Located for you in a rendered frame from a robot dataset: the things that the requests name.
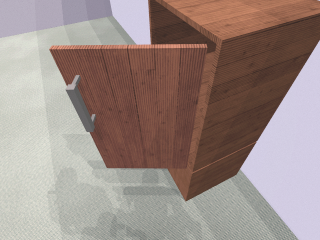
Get handle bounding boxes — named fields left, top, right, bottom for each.
left=65, top=75, right=96, bottom=132

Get cupboard door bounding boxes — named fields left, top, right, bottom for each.
left=49, top=44, right=208, bottom=169

